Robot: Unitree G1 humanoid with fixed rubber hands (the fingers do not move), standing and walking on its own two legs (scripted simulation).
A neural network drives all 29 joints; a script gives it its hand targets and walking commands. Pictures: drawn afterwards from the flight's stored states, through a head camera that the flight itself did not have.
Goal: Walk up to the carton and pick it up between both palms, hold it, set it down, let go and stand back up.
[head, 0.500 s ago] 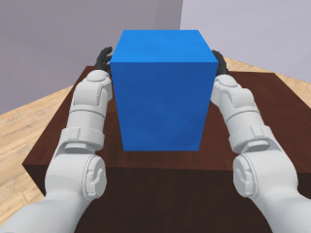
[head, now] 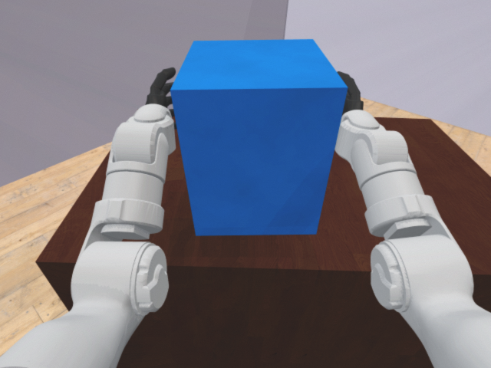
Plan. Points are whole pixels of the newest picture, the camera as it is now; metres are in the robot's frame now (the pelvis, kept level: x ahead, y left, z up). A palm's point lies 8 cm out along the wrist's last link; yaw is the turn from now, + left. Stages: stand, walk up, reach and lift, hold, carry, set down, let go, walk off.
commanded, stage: hold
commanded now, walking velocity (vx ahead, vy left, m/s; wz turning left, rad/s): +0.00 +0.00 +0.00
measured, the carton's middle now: (254, 137) +0.42 +0.00 +0.23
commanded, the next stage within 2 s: none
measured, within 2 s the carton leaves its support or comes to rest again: neither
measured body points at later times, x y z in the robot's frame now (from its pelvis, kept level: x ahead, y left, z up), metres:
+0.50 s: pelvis -0.01 +0.00 +0.00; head -0.08 +0.01 +0.44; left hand +0.39 +0.14 +0.30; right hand +0.40 -0.15 +0.29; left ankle +0.03 +0.13 -0.74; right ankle +0.06 -0.15 -0.74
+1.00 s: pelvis +0.00 +0.00 +0.00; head -0.07 +0.01 +0.44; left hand +0.40 +0.15 +0.29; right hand +0.41 -0.14 +0.30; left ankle +0.03 +0.13 -0.74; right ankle +0.06 -0.15 -0.74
